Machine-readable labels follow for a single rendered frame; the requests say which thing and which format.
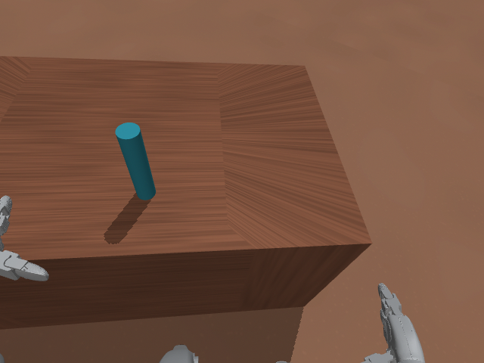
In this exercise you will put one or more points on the right robot hand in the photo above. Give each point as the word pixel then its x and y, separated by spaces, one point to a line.
pixel 398 331

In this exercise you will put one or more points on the left robot hand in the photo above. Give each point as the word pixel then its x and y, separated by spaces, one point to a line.
pixel 11 264

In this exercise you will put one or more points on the can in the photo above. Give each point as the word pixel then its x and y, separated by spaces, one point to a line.
pixel 132 146

